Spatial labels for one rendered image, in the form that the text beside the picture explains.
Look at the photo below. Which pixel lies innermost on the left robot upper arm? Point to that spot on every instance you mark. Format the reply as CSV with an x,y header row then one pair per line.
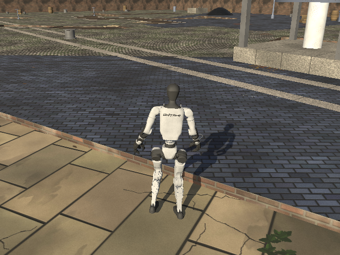
x,y
150,121

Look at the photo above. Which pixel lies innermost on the right robot upper arm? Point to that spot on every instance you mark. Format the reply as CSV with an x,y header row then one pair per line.
x,y
190,119

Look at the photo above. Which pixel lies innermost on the robot right hand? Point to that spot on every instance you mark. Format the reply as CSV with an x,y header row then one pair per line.
x,y
197,148

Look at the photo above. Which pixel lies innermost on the right robot forearm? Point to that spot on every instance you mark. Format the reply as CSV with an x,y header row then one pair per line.
x,y
196,138

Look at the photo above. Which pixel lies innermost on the left robot foot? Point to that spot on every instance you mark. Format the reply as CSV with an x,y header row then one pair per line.
x,y
152,208

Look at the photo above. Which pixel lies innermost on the robot left thigh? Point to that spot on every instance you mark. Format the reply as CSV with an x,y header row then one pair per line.
x,y
156,155

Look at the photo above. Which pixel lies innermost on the robot left hand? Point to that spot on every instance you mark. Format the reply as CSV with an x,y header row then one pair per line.
x,y
135,146

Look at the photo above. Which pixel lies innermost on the left robot forearm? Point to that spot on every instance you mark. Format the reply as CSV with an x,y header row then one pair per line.
x,y
141,137

